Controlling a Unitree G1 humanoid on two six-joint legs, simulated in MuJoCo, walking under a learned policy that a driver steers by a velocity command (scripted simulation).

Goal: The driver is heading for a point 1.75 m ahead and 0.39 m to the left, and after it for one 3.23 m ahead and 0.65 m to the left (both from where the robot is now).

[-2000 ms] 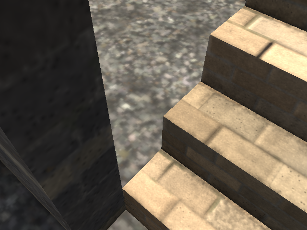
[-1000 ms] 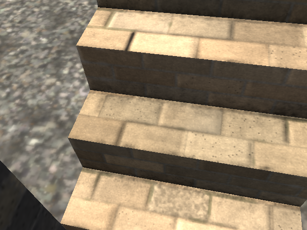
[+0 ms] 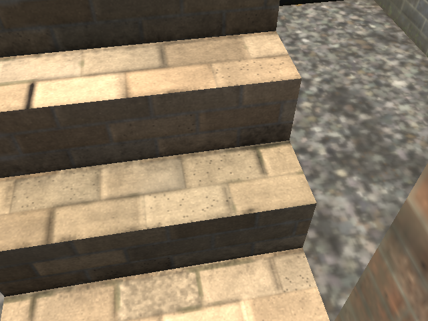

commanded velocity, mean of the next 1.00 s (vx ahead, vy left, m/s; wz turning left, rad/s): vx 0.45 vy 0.00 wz -0.02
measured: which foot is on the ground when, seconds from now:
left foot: down 0.00-1.00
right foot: down 0.00-1.00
